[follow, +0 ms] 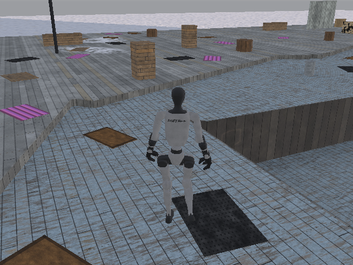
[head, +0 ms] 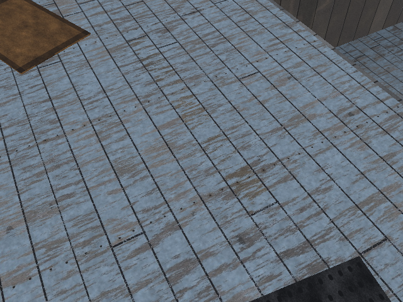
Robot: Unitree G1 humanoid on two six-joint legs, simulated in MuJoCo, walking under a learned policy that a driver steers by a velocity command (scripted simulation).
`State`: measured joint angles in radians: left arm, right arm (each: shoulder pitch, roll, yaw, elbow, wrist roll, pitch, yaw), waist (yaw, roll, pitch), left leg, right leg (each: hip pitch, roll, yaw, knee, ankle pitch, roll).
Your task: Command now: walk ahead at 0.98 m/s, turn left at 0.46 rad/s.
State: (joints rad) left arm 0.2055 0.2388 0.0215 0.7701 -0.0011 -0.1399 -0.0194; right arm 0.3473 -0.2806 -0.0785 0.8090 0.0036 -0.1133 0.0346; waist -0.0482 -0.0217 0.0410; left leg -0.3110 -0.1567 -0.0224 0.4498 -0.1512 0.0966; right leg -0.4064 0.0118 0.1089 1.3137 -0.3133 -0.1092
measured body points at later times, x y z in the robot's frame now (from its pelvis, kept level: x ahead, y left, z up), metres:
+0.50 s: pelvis +0.42 -0.01 +0.00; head +0.42 +0.00 +0.45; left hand +0.32 +0.28 -0.11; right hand +0.70 -0.19 -0.07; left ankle +0.41 +0.12 -0.62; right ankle +0.43 -0.16 -0.73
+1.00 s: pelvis +0.76 +0.25 +0.01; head +0.76 +0.27 +0.46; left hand +0.72 +0.57 -0.07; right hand +0.98 +0.10 -0.11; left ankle +0.70 +0.24 -0.73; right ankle +1.03 +0.23 -0.64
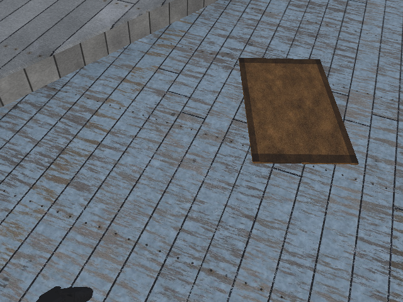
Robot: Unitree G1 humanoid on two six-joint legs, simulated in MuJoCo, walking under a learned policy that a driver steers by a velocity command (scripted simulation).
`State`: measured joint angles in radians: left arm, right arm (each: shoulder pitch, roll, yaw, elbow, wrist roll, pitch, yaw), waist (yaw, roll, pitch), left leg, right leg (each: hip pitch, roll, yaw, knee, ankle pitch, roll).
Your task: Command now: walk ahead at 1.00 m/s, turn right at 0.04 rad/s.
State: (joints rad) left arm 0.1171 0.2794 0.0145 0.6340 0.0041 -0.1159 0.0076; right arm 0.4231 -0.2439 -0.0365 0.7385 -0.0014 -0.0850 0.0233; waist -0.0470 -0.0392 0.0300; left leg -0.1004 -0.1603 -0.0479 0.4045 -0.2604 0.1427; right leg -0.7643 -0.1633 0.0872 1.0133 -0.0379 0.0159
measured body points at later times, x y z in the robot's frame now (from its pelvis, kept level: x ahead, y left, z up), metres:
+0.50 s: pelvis +0.41 -0.09 +0.00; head +0.46 -0.11 +0.45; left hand +0.59 +0.15 -0.11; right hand +0.56 -0.39 -0.06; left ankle +0.63 +0.04 -0.67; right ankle +0.41 -0.14 -0.74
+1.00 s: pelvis +0.57 -0.10 +0.00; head +0.60 -0.14 +0.45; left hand +0.90 -0.05 -0.09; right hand +0.44 -0.39 -0.10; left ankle +0.71 -0.07 -0.74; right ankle +0.48 -0.22 -0.68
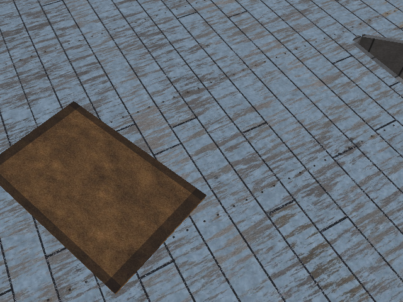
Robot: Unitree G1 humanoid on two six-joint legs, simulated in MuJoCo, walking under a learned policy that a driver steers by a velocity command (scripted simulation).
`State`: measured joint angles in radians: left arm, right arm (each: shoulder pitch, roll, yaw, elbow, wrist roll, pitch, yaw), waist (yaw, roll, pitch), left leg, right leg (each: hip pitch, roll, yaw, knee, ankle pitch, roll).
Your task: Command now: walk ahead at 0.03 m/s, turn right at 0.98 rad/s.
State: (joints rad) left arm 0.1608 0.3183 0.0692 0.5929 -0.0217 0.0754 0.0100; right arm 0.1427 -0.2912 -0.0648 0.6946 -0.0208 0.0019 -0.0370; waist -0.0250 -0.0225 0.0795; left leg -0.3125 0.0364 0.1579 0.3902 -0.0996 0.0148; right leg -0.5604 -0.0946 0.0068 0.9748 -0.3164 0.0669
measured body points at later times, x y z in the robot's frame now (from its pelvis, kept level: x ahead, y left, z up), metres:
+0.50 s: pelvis +0.02 -0.04 +0.00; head +0.05 -0.03 +0.45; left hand +0.17 +0.23 -0.10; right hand +0.16 -0.30 -0.11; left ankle +0.01 +0.09 -0.70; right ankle +0.01 -0.14 -0.74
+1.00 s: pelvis +0.11 +0.03 +0.01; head +0.12 +0.07 +0.46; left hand +0.15 +0.38 -0.07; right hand +0.33 -0.18 -0.07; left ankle +0.00 +0.09 -0.74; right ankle +0.30 -0.07 -0.70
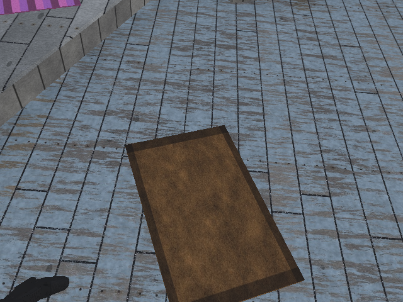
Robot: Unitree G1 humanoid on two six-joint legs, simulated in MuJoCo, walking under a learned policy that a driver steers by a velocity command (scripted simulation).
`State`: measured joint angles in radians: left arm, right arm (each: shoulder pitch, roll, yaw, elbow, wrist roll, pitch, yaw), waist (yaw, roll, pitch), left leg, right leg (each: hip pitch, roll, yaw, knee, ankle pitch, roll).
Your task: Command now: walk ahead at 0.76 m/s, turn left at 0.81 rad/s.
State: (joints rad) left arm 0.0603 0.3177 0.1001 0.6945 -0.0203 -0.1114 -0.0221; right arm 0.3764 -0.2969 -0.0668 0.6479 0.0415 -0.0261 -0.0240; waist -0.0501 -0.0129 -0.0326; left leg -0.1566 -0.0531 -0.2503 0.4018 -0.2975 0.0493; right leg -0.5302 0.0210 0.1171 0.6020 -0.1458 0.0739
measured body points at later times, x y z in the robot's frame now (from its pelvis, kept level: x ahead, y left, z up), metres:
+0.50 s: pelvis +0.34 -0.04 -0.02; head +0.38 -0.07 +0.43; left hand +0.26 +0.22 -0.13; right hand +0.62 -0.26 -0.05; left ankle +0.54 +0.09 -0.73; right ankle +0.13 -0.15 -0.75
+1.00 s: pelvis +0.74 -0.20 -0.07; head +0.75 -0.24 +0.38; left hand +1.07 -0.10 -0.12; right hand +0.60 -0.47 -0.20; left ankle +0.59 +0.08 -0.65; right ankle +0.83 -0.32 -0.75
